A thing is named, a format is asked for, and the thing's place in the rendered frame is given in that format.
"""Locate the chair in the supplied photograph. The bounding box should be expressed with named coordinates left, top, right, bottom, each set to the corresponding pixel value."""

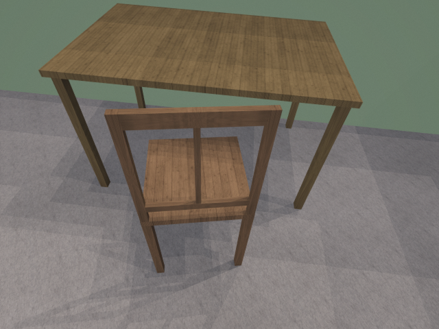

left=104, top=105, right=283, bottom=273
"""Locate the table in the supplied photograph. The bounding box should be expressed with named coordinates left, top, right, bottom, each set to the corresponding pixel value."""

left=38, top=3, right=363, bottom=209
